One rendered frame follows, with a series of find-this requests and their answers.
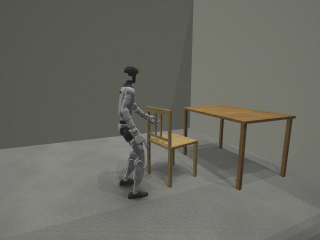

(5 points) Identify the robot torso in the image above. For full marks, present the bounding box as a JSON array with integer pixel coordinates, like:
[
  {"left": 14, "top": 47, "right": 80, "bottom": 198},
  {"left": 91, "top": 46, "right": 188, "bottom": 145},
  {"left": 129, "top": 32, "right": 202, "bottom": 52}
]
[{"left": 118, "top": 85, "right": 136, "bottom": 135}]

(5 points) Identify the robot left shin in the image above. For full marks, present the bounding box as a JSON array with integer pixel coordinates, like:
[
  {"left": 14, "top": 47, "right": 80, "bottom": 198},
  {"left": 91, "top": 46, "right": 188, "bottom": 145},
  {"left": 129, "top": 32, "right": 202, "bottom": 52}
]
[{"left": 124, "top": 156, "right": 135, "bottom": 181}]

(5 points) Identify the left robot forearm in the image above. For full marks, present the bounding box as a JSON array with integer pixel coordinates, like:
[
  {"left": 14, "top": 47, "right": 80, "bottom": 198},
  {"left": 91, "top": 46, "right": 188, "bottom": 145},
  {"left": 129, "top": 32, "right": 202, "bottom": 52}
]
[{"left": 134, "top": 107, "right": 150, "bottom": 120}]

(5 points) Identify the chair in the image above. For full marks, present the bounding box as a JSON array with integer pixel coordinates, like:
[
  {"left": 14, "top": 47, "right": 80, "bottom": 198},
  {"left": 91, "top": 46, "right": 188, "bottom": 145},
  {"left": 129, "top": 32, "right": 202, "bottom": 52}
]
[{"left": 147, "top": 106, "right": 198, "bottom": 188}]

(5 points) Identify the right robot forearm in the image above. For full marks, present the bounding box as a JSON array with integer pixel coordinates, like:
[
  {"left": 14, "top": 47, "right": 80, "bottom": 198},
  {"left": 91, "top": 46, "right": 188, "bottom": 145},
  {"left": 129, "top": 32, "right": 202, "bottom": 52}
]
[{"left": 122, "top": 108, "right": 140, "bottom": 136}]

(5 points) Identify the robot right hand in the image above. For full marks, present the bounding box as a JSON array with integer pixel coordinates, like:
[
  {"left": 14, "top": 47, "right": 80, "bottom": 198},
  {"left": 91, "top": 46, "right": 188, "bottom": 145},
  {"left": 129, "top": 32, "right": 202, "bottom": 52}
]
[{"left": 134, "top": 133, "right": 150, "bottom": 153}]

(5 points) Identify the robot left hand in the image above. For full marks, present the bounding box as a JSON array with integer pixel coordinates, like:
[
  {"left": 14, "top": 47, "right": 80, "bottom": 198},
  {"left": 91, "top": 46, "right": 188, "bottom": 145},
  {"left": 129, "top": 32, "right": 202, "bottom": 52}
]
[{"left": 148, "top": 116, "right": 160, "bottom": 127}]

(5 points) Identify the right robot upper arm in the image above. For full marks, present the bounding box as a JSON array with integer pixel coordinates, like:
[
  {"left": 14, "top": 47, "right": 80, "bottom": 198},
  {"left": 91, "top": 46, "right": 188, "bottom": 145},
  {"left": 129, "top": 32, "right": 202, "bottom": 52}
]
[{"left": 120, "top": 87, "right": 135, "bottom": 115}]

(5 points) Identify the table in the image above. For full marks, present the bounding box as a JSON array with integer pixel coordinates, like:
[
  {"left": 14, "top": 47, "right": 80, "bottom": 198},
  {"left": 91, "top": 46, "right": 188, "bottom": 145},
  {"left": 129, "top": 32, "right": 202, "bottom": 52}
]
[{"left": 182, "top": 105, "right": 296, "bottom": 190}]

